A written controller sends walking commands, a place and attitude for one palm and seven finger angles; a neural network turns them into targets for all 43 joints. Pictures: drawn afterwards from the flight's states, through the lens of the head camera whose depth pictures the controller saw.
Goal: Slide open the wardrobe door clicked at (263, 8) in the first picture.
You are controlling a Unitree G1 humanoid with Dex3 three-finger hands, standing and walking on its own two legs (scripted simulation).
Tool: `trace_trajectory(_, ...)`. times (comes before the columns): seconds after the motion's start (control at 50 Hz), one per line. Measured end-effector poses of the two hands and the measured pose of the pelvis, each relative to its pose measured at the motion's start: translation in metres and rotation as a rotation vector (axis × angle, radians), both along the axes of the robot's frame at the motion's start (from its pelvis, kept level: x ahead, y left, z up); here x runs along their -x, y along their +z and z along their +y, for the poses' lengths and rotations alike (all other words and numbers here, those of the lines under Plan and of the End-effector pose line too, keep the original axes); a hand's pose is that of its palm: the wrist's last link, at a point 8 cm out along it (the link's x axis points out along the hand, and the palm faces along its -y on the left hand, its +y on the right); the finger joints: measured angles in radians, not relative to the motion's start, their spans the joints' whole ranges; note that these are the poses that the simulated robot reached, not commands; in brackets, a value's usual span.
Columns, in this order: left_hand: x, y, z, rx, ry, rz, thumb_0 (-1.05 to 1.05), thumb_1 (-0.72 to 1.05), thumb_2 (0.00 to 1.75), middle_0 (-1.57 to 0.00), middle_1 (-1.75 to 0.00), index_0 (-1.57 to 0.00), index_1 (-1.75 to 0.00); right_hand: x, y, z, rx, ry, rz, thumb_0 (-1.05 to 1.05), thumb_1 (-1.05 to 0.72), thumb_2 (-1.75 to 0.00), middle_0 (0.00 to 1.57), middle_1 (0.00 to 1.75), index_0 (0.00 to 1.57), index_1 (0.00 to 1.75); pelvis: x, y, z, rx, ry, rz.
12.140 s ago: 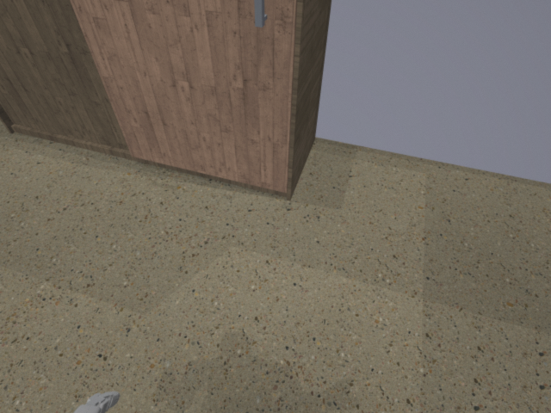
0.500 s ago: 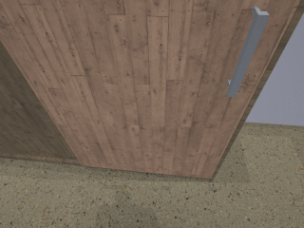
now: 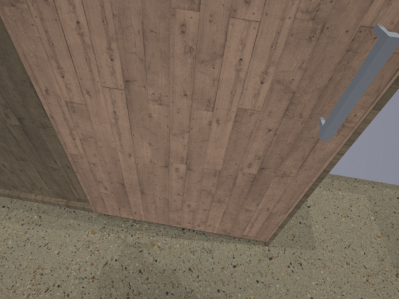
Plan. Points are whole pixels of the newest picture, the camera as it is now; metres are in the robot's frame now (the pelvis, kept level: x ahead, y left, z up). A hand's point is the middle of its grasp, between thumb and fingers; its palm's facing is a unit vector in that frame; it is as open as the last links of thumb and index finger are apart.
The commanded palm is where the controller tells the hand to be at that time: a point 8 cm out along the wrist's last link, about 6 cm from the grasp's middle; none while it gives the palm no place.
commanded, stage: come to a stop and stand still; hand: right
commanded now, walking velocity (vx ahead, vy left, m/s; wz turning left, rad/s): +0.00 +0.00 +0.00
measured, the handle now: (348, 89) +0.52 -0.27 +0.21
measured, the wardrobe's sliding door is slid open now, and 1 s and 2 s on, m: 0.00 0.00 0.00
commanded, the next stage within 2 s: look again from close up in 0.02 s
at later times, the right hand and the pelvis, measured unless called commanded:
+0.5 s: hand out of the picture -0.02 -0.18 -0.17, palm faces +0.03 +0.98 -0.21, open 7.4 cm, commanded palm none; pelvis -0.02 +0.00 +0.01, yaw +0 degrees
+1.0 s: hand out of the picture -0.01 -0.19 -0.17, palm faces +0.03 +0.98 -0.21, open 7.4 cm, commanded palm none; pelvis -0.02 -0.01 +0.01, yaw +0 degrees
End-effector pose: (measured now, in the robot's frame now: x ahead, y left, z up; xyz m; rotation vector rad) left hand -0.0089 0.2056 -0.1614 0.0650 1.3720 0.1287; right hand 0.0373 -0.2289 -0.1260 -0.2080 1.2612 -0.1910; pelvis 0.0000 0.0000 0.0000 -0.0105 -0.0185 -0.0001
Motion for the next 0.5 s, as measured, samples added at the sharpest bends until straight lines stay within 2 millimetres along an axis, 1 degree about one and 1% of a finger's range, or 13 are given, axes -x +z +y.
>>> trace_trajectory(0.1, 0.001, 0.003, 0.009, -0.014, -0.008, 0.002, 0.02, 0.93, 0.90, -0.20, -0.30, -0.20, -0.30, 0.012, 0.000, 0.002, -0.002, -0.008, 0.022, 0.00, -0.93, -0.90, 0.20, 0.30, 0.21, 0.30, 0.004, 0.002, 0.003, 0.003, 0.000, -0.003)
trace_trajectory(0.24, 0.014, 0.008, 0.016, -0.031, -0.016, 0.032, 0.01, 0.92, 0.90, -0.20, -0.30, -0.20, -0.30, 0.035, -0.003, 0.005, -0.021, -0.021, 0.071, 0.00, -0.92, -0.90, 0.20, 0.30, 0.21, 0.30, 0.011, 0.004, 0.005, 0.000, 0.000, -0.005)
trace_trajectory(0.36, 0.028, 0.013, 0.014, -0.038, -0.017, 0.060, 0.01, 0.91, 0.90, -0.20, -0.30, -0.20, -0.30, 0.052, -0.006, 0.007, -0.043, -0.029, 0.103, 0.00, -0.91, -0.90, 0.20, 0.30, 0.21, 0.30, 0.017, 0.005, 0.003, -0.002, 0.000, -0.006)
trace_trajectory(0.5, 0.039, 0.015, 0.005, -0.035, -0.015, 0.074, 0.01, 0.91, 0.90, -0.20, -0.30, -0.20, -0.30, 0.059, -0.008, 0.004, -0.054, -0.030, 0.107, 0.00, -0.91, -0.90, 0.20, 0.30, 0.21, 0.30, 0.022, 0.006, -0.002, -0.003, 0.000, -0.011)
